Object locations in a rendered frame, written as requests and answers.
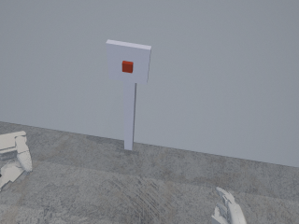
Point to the button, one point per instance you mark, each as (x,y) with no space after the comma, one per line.
(127,67)

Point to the robot left hand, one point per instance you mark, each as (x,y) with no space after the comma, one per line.
(13,146)

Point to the panel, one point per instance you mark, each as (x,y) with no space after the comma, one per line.
(139,55)

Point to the robot right hand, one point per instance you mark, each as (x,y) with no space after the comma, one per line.
(233,214)

